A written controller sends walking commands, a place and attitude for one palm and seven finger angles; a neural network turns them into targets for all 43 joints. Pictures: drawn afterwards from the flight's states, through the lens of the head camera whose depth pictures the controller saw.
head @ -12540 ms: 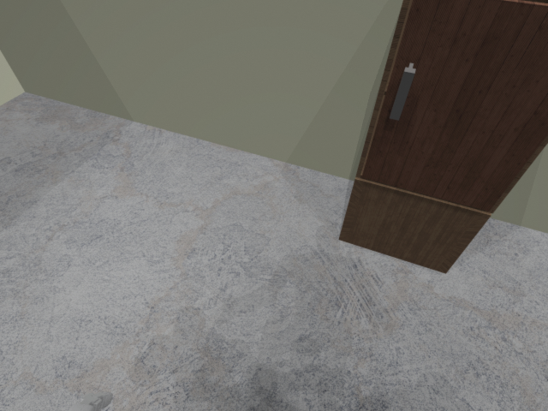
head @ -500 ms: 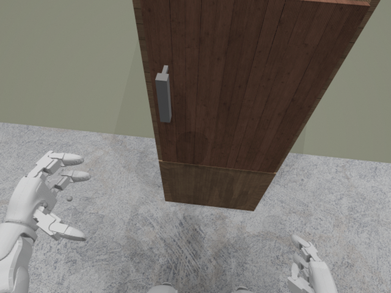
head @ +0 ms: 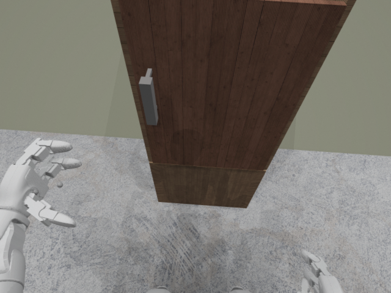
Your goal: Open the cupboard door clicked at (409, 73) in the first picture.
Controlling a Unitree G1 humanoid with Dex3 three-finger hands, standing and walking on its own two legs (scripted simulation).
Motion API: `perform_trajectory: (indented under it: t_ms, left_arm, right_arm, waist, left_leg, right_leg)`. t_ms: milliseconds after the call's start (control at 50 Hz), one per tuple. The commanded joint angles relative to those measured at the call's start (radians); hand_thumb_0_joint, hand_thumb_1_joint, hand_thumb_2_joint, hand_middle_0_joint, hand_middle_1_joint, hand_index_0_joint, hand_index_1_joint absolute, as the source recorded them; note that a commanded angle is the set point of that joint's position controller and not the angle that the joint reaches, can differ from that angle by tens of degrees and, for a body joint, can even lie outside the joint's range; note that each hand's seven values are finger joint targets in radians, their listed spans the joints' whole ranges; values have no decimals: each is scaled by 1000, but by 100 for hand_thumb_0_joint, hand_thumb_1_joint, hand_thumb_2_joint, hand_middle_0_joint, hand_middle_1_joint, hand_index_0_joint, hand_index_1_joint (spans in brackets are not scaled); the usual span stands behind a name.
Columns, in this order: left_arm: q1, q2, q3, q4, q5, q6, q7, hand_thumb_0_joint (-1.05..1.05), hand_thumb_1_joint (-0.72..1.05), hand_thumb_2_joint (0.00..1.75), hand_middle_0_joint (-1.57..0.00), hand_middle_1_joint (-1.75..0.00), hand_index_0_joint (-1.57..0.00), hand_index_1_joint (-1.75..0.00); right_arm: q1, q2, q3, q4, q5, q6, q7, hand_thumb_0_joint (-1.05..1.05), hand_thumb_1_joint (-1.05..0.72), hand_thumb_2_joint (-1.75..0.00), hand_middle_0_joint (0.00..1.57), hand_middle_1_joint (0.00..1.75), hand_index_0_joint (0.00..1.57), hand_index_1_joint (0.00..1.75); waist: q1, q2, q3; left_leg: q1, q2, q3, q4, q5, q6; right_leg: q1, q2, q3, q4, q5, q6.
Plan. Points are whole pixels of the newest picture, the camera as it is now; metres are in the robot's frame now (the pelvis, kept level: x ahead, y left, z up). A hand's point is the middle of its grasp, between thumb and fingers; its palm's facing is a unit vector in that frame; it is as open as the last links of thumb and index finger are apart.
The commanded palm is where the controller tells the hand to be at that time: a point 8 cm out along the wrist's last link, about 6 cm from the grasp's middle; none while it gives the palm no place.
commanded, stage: raise the hand with hooked fingers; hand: left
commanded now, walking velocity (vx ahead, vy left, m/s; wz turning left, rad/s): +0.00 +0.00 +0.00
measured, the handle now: (151, 97) +0.56 +0.15 +0.05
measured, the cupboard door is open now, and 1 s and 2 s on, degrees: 0 0 0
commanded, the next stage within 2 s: move the hooked fingers beside the handle in 0.20 s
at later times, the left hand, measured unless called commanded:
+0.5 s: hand (66, 177) +0.31 +0.27 +0.07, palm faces +0.01 -1.00 -0.02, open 14.0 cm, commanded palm +0.28 +0.31 +0.07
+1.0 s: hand (95, 146) +0.39 +0.24 +0.06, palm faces -0.05 -1.00 +0.00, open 14.0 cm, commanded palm +0.37 +0.29 +0.07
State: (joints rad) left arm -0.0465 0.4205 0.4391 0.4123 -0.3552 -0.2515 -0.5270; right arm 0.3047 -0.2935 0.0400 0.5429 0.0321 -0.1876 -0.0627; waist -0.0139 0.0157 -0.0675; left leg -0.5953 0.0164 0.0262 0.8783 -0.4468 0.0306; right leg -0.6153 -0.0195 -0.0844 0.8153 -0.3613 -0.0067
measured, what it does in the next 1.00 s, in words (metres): stands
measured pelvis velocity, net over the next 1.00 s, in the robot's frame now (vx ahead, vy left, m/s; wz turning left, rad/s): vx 0.00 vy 0.00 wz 0.00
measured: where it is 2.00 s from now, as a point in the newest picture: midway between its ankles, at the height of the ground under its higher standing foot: outside the picture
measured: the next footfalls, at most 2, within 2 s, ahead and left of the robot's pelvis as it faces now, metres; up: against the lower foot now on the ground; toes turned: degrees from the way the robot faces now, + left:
none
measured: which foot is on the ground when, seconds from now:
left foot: down 0.00-1.00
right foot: down 0.00-1.00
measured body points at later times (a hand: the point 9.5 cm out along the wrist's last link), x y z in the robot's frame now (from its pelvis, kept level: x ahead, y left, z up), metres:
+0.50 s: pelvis -0.01 -0.01 +0.00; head +0.05 +0.00 +0.44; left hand +0.30 +0.32 +0.08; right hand +0.15 -0.26 -0.08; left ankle -0.01 +0.10 -0.70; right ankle +0.03 -0.12 -0.70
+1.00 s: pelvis +0.00 +0.00 +0.00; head +0.08 +0.01 +0.44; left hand +0.38 +0.29 +0.07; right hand +0.10 -0.26 -0.11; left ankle -0.01 +0.10 -0.70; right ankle +0.03 -0.12 -0.70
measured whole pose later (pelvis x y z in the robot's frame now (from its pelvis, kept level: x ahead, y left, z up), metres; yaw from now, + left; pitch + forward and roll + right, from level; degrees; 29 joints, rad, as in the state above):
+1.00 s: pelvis +0.00 +0.00 +0.00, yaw +0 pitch +13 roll -2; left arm -0.44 0.44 0.38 0.76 -0.26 -0.29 -0.46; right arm 0.34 -0.28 0.05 0.59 0.03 -0.10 -0.06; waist -0.06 0.01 -0.07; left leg -0.68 0.01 0.03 0.90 -0.45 0.03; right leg -0.70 -0.02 -0.08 0.84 -0.36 0.00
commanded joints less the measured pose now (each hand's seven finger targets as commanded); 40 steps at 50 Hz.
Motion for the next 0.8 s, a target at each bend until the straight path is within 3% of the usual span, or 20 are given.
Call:
perform_trajectory:
  t_ms: [0, 80, 120, 180, 280, 340, 380, 400, 480, 500, 540, 640, 720, 780]
  left_arm:
    - [-196, 280, 97, -224, -18, -77, 13, 0, -50, 30, -30, -120, -30, -120]
    - [-194, 274, 92, -201, -26, -71, -1, 0, -50, 30, -30, -120, -30, -120]
    - [-203, 272, 94, -199, -33, -73, -4, 0, -50, 30, -30, -120, -30, -120]
    - [-203, 260, 90, -141, -42, -60, -16, 0, -50, 30, -30, -120, -30, -120]
    - [-215, 268, 82, -154, -28, -63, -22, 0, -50, 30, -30, -120, -30, -120]
    - [-332, 288, 81, -125, -26, -73, -14, 0, -50, 30, -30, -120, -30, -120]
    - [-392, 310, 94, -82, -18, -82, -13, 0, -50, 30, -30, -120, -30, -120]
    - [-425, 285, 67, -76, -13, -89, -13, 0, -50, 30, -30, -120, -30, -120]
    - [-468, 313, 64, -57, 5, -94, -20, 0, -50, 30, -30, -120, -30, -120]
    - [-450, 293, 50, -37, 7, -89, -20, 0, -50, 30, -30, -120, -30, -120]
    - [-448, 308, 64, -4, 5, -77, -19, 0, -50, 30, -30, -120, -30, -120]
    - [-493, 339, 88, 69, 14, -61, 0, 0, -50, 30, -30, -120, -30, -120]
    - [-548, 325, 72, 66, 35, -88, 23, 0, -50, 30, -30, -120, -30, -120]
    - [-627, 275, 9, 33, 46, -113, 26, 0, -50, 30, -30, -120, -30, -120]
  right_arm:
    - [-30, -135, -60, -144, 10, -54, -18, 0, -90, -90, 20, 30, 20, 30]
    - [-32, -134, -57, -141, 11, -54, -24, 0, -90, -90, 20, 30, 20, 30]
    - [-39, -134, -57, -137, 13, -56, -27, 0, -90, -90, 20, 30, 20, 30]
    - [-38, -135, -54, -134, 13, -53, -29, 0, -90, -90, 20, 30, 20, 30]
    - [-40, -133, -54, -140, 13, -55, -28, 0, -90, -90, 20, 30, 20, 30]
    - [-30, -141, -50, -122, 8, -51, -36, 0, -90, -90, 20, 30, 20, 30]
    - [-27, -140, -50, -108, 12, -47, -41, 0, -90, -90, 20, 30, 20, 30]
    - [-29, -137, -48, -105, 13, -48, -42, 0, -90, -90, 20, 30, 20, 30]
    - [-15, -139, -50, -96, 11, -48, -44, 0, -90, -90, 20, 30, 20, 30]
    - [-13, -137, -50, -98, 11, -45, -42, 0, -90, -90, 20, 30, 20, 30]
    - [-6, -144, -51, -101, 8, -39, -38, 0, -90, -90, 20, 30, 20, 30]
    - [6, -150, -50, -106, 9, -14, -29, 0, -90, -90, 20, 30, 20, 30]
    - [28, -146, -59, -103, 9, 0, -22, 0, -90, -90, 20, 30, 20, 30]
    - [43, -142, -61, -96, 8, 7, -18, 0, -90, -90, 20, 30, 20, 30]
  waist:
    - [19, 114, -268]
    - [8, 65, -251]
    - [9, 76, -247]
    - [5, 20, -219]
    - [10, 52, -240]
    - [-14, 12, -216]
    - [-21, 31, -213]
    - [-23, 51, -218]
    - [-15, 98, -296]
    - [-15, 81, -290]
    - [-7, 48, -296]
    - [-2, 41, -273]
    - [-16, 55, -301]
    - [-31, 115, -341]
  left_leg:
    - [112, -16, -51, -153, 311, -19]
    - [95, -16, -49, -150, 290, -14]
    - [88, -19, -47, -152, 260, -13]
    - [55, -20, -44, -148, 242, -11]
    - [67, -21, -39, -142, 256, -9]
    - [40, -19, -42, -127, 231, -7]
    - [31, -19, -41, -127, 202, -9]
    - [40, -21, -44, -131, 200, -10]
    - [79, -18, -48, -126, 248, -12]
    - [75, -18, -47, -126, 257, -11]
    - [57, -17, -46, -119, 272, -9]
    - [17, -17, -45, -127, 269, -15]
    - [44, -13, -44, -128, 283, -14]
    - [102, -10, -53, -120, 335, -20]
  right_leg:
    - [171, 37, 36, -81, 193, -28]
    - [180, 39, 42, -91, 196, -24]
    - [180, 35, 48, -100, 173, -22]
    - [186, 33, 55, -109, 163, -20]
    - [190, 30, 61, -103, 176, -21]
    - [169, 35, 69, -102, 149, -19]
    - [158, 30, 79, -108, 116, -17]
    - [150, 28, 73, -102, 116, -19]
    - [165, 28, 69, -82, 167, -24]
    - [164, 28, 66, -82, 180, -23]
    - [178, 32, 68, -75, 200, -24]
    - [173, 33, 60, -67, 200, -26]
    - [148, 34, 57, -62, 213, -21]
    - [116, 40, 49, -46, 234, -25]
